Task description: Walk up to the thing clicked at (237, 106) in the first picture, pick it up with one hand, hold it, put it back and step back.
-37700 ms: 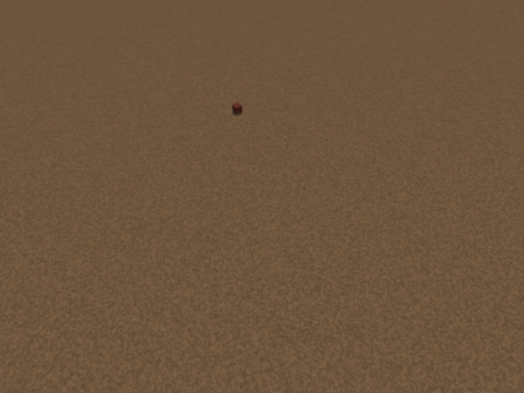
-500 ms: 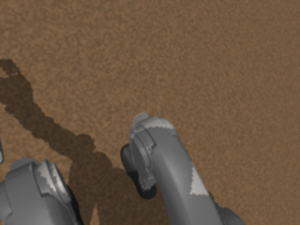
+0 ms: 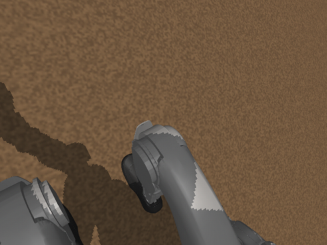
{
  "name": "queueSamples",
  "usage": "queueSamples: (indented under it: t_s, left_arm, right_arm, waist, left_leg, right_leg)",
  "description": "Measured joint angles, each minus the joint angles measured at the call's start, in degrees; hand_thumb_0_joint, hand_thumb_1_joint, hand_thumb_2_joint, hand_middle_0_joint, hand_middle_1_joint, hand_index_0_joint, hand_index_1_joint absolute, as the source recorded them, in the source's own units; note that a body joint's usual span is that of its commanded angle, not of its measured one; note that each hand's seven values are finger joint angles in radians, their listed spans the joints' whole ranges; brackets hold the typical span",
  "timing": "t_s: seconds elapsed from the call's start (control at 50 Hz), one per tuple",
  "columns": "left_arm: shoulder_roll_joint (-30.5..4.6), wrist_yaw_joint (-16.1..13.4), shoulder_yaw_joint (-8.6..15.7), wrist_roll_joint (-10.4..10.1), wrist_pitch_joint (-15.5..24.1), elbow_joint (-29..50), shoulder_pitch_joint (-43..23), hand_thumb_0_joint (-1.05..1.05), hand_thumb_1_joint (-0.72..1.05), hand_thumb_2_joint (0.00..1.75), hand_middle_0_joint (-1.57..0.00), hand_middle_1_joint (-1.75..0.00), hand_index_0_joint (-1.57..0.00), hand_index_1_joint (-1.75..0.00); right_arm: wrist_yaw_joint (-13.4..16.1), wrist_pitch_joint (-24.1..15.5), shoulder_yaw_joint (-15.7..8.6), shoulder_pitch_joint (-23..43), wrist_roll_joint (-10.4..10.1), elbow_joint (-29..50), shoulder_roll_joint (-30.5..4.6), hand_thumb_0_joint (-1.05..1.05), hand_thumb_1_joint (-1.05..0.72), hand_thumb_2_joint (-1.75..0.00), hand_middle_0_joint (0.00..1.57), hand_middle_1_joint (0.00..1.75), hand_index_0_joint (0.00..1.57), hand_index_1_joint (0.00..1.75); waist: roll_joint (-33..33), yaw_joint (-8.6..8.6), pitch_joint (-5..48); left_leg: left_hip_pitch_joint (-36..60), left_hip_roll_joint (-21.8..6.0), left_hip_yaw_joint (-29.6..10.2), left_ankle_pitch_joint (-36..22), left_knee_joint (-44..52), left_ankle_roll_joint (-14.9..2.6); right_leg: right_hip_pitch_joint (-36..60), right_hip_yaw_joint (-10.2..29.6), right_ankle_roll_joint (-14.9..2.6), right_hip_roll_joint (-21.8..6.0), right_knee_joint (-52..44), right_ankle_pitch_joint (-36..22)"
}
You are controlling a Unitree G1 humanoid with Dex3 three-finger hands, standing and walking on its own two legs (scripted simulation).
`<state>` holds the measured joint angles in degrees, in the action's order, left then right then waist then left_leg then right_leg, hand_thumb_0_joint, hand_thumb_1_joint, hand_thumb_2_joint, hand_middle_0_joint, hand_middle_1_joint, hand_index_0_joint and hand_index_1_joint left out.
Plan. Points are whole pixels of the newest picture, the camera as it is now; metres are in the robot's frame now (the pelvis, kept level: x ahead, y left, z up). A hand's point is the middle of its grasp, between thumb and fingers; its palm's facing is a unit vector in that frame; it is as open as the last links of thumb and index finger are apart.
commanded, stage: rest palm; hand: left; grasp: from above
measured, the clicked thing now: out of the picture +0.50 +0.26 -0.29
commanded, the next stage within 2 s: close in 0.30 s
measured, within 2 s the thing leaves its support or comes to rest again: neither
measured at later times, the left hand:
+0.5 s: hand out of the picture +0.49 +0.25 -0.27, palm faces -0.44 -0.16 -0.89, open 13.9 cm
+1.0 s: hand out of the picture +0.49 +0.25 -0.27, palm faces -0.44 -0.16 -0.88, open 12.8 cm
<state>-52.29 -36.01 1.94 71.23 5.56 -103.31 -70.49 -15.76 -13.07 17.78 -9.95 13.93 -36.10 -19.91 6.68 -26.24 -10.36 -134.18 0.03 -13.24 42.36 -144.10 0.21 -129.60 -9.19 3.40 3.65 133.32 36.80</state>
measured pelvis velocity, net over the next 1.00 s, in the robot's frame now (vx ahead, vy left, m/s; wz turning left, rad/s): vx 0.00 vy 0.00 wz -0.03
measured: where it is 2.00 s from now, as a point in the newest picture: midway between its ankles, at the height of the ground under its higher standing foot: (112, 218)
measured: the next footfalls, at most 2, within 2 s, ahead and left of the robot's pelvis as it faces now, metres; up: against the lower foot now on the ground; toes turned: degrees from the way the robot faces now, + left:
none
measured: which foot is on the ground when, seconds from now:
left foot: down 0.00-1.00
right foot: down 0.00-1.00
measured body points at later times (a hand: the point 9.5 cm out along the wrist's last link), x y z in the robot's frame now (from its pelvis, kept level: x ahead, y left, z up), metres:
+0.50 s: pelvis +0.00 +0.00 +0.01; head +0.31 +0.11 +0.31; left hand +0.51 +0.25 -0.22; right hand +0.01 -0.24 -0.04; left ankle +0.06 +0.12 -0.28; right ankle +0.12 -0.12 -0.28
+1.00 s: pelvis +0.00 +0.00 +0.01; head +0.31 +0.12 +0.31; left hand +0.51 +0.26 -0.22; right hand +0.01 -0.24 -0.03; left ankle +0.06 +0.12 -0.28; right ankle +0.12 -0.12 -0.28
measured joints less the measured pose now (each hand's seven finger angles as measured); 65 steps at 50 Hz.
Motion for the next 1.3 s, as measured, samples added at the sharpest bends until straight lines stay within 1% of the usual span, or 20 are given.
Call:
queueSamples:
  t_s: [0.24,0.46,0.54,0.64,0.74,0.82,0.88,0.96,1.04,1.14,1.24,1.3]
  left_arm:
    - [-0.67,-1.23,-1.0,-1.25,-1.53,-0.51,-0.53,0.0,-0.51,1.04,-0.1,-1.02,-0.08,-1.02]
    - [-1.99,-1.01,-0.24,-2.13,-2.09,0.35,-0.76,0.0,-0.52,1.02,-0.1,-1.02,-0.08,-1.03]
    - [-2.5,-1.05,-0.06,-2.48,-2.2,0.13,-0.78,0.0,-0.49,1.0,-0.11,-1.02,-0.1,-1.02]
    - [-3.2,-0.39,-0.11,-2.95,-2.19,0.28,-0.79,0.0,-0.46,0.97,-0.13,-1.01,-0.12,-1.0]
    - [-3.68,0.33,-0.8,-3.32,-1.78,0.55,-0.69,0.0,-0.42,0.94,-0.15,-1.0,-0.14,-0.99]
    - [-3.45,0.67,-1.86,-3.59,-1.43,0.65,-0.54,0.0,-0.39,0.93,-0.16,-0.99,-0.16,-0.98]
    - [-3.34,0.55,-2.11,-3.43,-1.09,0.74,-0.53,0.0,-0.37,0.93,-0.18,-0.99,-0.18,-0.97]
    - [-3.64,-0.31,-1.88,-2.68,-0.91,0.38,-0.83,0.0,-0.34,0.92,-0.2,-0.97,-0.2,-0.96]
    - [-4.13,-0.71,-1.48,-2.52,-1.33,0.73,-0.91,0.0,-0.3,0.91,-0.24,-0.96,-0.23,-0.95]
    - [-4.33,-0.54,-1.45,-3.29,-2.22,1.19,-1.27,0.0,-0.25,0.88,-0.27,-0.94,-0.27,-0.92]
    - [-4.21,0.07,-1.3,-3.59,-2.54,2.08,-1.31,0.0,-0.2,0.85,-0.31,-0.92,-0.31,-0.9]
    - [-4.1,0.36,-1.83,-3.93,-2.67,1.72,-1.11,0.0,-0.17,0.84,-0.33,-0.91,-0.33,-0.89]
  right_arm:
    - [-0.76,-1.02,1.09,0.33,0.02,0.68,-0.48,0.0,-0.91,-0.9,0.2,0.3,0.2,0.3]
    - [-0.94,-1.37,1.77,0.53,-0.13,1.57,-0.55,0.0,-0.92,-0.9,0.2,0.3,0.2,0.3]
    - [-0.93,-1.31,2.07,0.6,-0.22,1.69,-0.83,0.0,-0.92,-0.9,0.2,0.3,0.2,0.3]
    - [-0.63,-1.14,2.16,0.51,-0.42,1.91,-1.01,0.0,-0.91,-0.9,0.2,0.3,0.2,0.3]
    - [-0.19,-0.94,2.33,0.46,-0.58,1.93,-0.93,0.0,-0.91,-0.9,0.2,0.3,0.2,0.3]
    - [0.15,-0.84,2.52,0.41,-0.61,1.88,-0.88,0.0,-0.91,-0.9,0.2,0.3,0.2,0.3]
    - [0.28,-0.96,2.77,0.47,-0.66,2.0,-1.02,0.0,-0.91,-0.9,0.2,0.3,0.2,0.3]
    - [0.42,-0.9,2.93,0.71,-0.54,2.36,-1.08,0.0,-0.91,-0.9,0.2,0.3,0.2,0.3]
    - [0.39,-1.09,3.07,0.99,-0.38,2.68,-1.18,0.0,-0.9,-0.9,0.2,0.3,0.2,0.3]
    - [0.22,-1.3,3.05,1.08,-0.26,2.65,-1.05,0.0,-0.91,-0.9,0.2,0.3,0.2,0.3]
    - [0.1,-1.09,2.96,0.91,-0.48,2.41,-1.03,0.0,-0.91,-0.9,0.2,0.3,0.2,0.3]
    - [0.13,-0.87,3.04,0.88,-0.55,2.51,-1.11,0.0,-0.91,-0.9,0.2,0.3,0.2,0.3]
  waist:
    - [0.83,-1.08,-0.99]
    - [1.32,-1.59,-2.41]
    - [1.29,-1.65,-2.54]
    - [1.22,-1.59,-2.77]
    - [1.4,-1.48,-2.93]
    - [1.53,-1.35,-2.81]
    - [1.74,-1.39,-2.65]
    - [2.01,-1.59,-2.7]
    - [2.19,-1.8,-3.09]
    - [2.26,-1.91,-3.49]
    - [2.13,-1.79,-3.5]
    - [1.97,-1.84,-3.5]
  left_leg:
    - [0.42,-0.24,-0.49,0.02,0.6,-0.19]
    - [0.81,-0.43,-0.78,0.05,0.88,-0.13]
    - [0.91,-0.44,-0.99,0.0,0.97,-0.09]
    - [1.0,-0.49,-1.03,-0.14,1.14,-0.13]
    - [1.25,-0.55,-1.05,-0.2,1.31,-0.19]
    - [1.35,-0.51,-1.11,-0.24,1.46,-0.22]
    - [1.34,-0.49,-1.2,-0.28,1.49,-0.2]
    - [1.31,-0.49,-1.38,-0.3,1.53,-0.2]
    - [1.31,-0.56,-1.34,-0.24,1.55,-0.35]
    - [1.14,-0.58,-1.23,-0.21,1.61,-0.44]
    - [1.06,-0.6,-1.26,-0.08,1.68,-0.33]
    - [1.17,-0.56,-1.36,-0.01,1.69,-0.27]
  right_leg:
    - [0.72,-0.44,0.19,0.27,-1.21,-0.27]
    - [1.08,-0.68,0.26,0.44,-1.72,-0.49]
    - [1.2,-0.85,0.23,0.48,-1.91,-0.61]
    - [1.32,-0.9,0.23,0.52,-2.15,-0.78]
    - [1.63,-0.93,0.29,0.57,-2.41,-0.87]
    - [1.84,-0.99,0.29,0.54,-2.63,-0.88]
    - [1.89,-1.08,0.26,0.53,-2.73,-0.92]
    - [1.95,-1.23,0.26,0.56,-2.92,-0.99]
    - [1.99,-1.2,0.4,0.62,-3.03,-0.97]
    - [1.89,-1.12,0.48,0.61,-3.1,-0.91]
    - [1.73,-1.15,0.37,0.59,-3.11,-0.8]
    - [1.83,-1.23,0.33,0.55,-3.11,-0.72]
